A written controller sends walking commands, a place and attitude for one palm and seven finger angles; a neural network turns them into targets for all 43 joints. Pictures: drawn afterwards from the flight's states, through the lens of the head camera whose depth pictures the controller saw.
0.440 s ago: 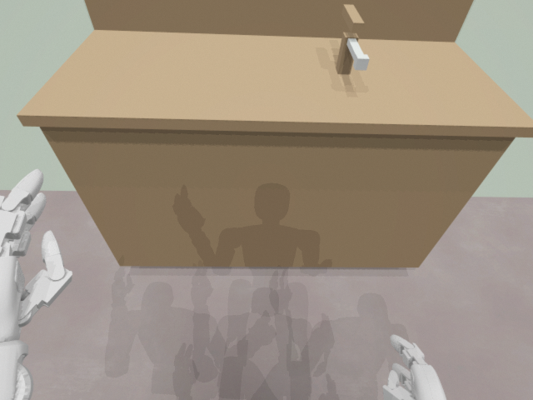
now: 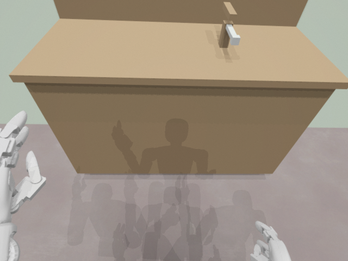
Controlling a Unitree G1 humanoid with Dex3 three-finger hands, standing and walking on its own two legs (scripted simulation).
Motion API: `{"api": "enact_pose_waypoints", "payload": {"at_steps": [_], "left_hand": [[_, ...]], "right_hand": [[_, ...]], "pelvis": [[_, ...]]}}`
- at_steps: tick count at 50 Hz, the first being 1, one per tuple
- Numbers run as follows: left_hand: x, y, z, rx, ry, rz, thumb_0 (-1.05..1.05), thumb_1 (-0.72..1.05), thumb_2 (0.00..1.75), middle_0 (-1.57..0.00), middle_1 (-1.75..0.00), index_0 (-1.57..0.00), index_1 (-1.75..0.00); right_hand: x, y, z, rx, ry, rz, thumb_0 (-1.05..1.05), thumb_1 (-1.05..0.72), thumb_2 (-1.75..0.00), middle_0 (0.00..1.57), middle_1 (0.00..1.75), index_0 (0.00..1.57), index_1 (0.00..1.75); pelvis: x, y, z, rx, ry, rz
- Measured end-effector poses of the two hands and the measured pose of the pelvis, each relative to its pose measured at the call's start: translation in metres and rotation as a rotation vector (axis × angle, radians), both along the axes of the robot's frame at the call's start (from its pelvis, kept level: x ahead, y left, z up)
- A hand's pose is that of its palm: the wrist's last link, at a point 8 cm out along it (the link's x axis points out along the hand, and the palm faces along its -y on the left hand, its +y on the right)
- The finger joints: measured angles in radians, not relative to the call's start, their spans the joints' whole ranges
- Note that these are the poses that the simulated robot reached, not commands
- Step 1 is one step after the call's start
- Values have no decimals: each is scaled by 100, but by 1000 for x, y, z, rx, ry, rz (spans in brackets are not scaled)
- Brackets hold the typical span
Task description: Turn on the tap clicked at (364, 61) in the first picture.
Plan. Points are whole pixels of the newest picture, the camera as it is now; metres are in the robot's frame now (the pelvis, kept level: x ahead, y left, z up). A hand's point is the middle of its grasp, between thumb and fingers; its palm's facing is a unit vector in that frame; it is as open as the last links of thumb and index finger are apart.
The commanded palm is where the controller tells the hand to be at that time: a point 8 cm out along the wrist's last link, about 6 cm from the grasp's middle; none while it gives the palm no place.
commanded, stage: turn to face it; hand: left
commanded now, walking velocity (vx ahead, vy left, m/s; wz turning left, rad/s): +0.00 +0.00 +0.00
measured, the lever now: (235, 40) +0.83 -0.18 +0.13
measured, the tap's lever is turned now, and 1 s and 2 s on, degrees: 0 0 0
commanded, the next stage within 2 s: take the last steps up to it in 1.16 s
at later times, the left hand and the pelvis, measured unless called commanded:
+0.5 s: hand (65, 177) +0.22 +0.21 +0.15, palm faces +0.33 -0.87 -0.36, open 7.5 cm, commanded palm +0.17 +0.25 +0.17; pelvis -0.02 -0.01 -0.01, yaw -6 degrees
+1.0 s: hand (75, 178) +0.22 +0.19 +0.16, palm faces +0.30 -0.87 -0.39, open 7.4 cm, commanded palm +0.17 +0.24 +0.17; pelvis -0.03 -0.01 -0.02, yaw -9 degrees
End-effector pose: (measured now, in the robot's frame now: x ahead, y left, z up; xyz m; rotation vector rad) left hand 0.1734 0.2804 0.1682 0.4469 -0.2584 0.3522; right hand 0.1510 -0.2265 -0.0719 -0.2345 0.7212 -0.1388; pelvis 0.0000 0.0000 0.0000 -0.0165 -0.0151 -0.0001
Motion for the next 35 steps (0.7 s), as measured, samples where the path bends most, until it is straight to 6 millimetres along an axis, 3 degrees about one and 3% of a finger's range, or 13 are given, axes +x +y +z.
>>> {"api": "enact_pose_waypoints", "payload": {"at_steps": [10,18,27,35], "left_hand": [[-6,0,-3,-9,3,13,2,89,90,-21,-30,-21,-30],[2,-11,-7,-21,-12,-11,2,89,90,-21,-30,-20,-30],[13,-34,-2,10,-35,-98,2,89,90,-21,-30,-20,-30],[18,-33,-3,40,-20,-130,2,89,90,-22,-30,-21,-30]], "right_hand": [[-3,-1,1,5,-18,-2,1,-90,-90,20,30,20,30],[-12,-7,-2,20,-37,-30,1,-90,-90,20,30,20,30],[-38,-26,-14,23,-16,-107,1,-90,-90,20,30,20,30],[-65,-36,-22,8,38,-180,1,-90,-90,20,30,20,30]], "pelvis": [[-6,-1,-1,1,-2,-21],[-16,-4,-6,13,5,-74],[-22,-9,-14,23,17,-115],[-23,-5,-15,30,22,-139]]}}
